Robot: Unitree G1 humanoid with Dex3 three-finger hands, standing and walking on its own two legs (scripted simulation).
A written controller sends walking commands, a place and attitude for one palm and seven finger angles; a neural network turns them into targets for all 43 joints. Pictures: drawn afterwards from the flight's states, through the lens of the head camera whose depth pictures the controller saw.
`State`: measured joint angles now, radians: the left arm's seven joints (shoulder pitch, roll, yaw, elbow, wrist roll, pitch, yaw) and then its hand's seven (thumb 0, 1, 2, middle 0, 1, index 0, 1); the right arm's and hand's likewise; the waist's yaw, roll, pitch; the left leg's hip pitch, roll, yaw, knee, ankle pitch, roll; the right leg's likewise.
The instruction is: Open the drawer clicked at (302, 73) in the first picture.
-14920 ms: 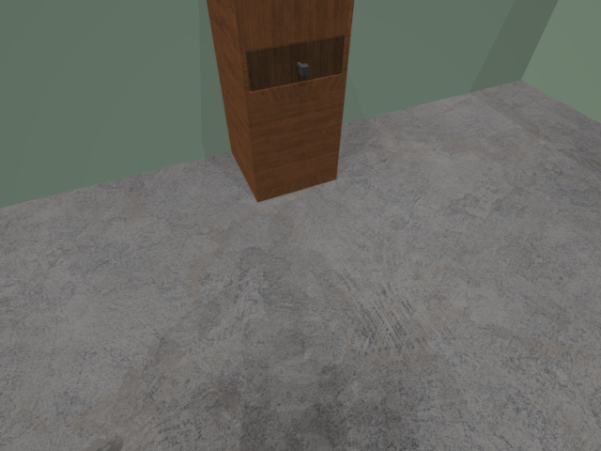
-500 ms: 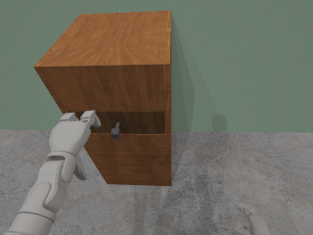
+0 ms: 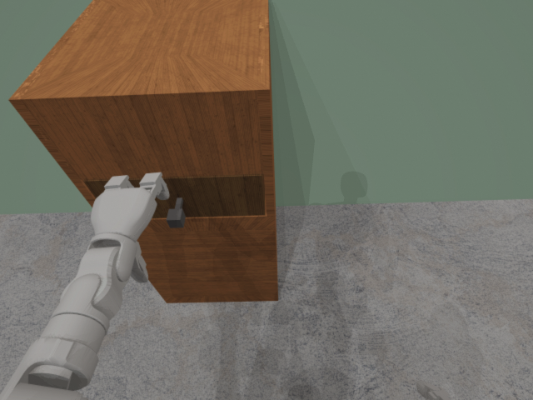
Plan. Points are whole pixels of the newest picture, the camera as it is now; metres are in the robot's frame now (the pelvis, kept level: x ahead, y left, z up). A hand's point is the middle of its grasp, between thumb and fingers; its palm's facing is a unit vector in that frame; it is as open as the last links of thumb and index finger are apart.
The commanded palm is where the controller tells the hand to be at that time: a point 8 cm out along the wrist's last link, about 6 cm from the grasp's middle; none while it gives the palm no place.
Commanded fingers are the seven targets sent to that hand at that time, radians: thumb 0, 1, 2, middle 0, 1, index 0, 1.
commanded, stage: move the hooked fingers above the handle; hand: left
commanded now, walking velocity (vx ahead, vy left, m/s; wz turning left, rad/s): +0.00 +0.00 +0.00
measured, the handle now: (177, 212) +0.50 +0.25 -0.11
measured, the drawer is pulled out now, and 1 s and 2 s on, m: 0.00 0.00 0.00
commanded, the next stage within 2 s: lower the fingers behind the handle in 1.62 s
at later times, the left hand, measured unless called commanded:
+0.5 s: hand (152, 219) +0.42 +0.25 -0.01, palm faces -0.05 -0.03 -1.00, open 13.8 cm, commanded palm +0.40 +0.25 +0.04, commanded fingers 0.00 -0.50 0.30 -0.30 -1.20 -0.30 -1.20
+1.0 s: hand (163, 213) +0.46 +0.25 -0.05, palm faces -0.06 -0.01 -1.00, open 13.8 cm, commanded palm +0.44 +0.25 +0.01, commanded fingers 0.00 -0.50 0.30 -0.30 -1.20 -0.30 -1.20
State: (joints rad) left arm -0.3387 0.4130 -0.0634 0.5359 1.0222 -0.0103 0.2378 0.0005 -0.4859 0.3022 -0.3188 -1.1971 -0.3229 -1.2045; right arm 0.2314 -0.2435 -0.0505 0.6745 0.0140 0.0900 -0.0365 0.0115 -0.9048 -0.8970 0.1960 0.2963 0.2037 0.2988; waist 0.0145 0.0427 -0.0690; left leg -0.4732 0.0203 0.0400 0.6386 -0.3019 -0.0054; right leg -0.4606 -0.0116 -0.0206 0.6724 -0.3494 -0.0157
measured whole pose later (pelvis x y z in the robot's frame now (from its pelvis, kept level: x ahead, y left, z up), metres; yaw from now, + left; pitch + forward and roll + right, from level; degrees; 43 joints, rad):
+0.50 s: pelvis +0.00 +0.01 -0.02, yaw +0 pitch +15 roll +0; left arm -0.55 0.43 -0.02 0.87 1.09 -0.07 0.36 0.00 -0.49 0.30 -0.32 -1.20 -0.32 -1.20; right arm 0.29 -0.24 -0.08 0.69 0.00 0.09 -0.02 0.01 -0.90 -0.90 0.20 0.30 0.20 0.30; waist -0.05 0.03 -0.13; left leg -0.68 0.03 0.04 0.78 -0.36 0.01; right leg -0.65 -0.01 -0.02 0.78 -0.39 -0.01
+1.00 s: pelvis -0.01 +0.02 -0.04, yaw -1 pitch +22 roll -1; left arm -0.75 0.48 0.02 1.10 1.14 -0.04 0.43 0.00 -0.48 0.30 -0.32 -1.20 -0.32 -1.20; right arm 0.33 -0.25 -0.07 0.72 -0.03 0.10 0.00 0.01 -0.90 -0.90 0.20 0.30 0.21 0.30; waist -0.12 0.04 -0.16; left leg -0.93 0.04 0.03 0.96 -0.41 0.02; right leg -0.89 0.00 -0.02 0.93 -0.42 0.00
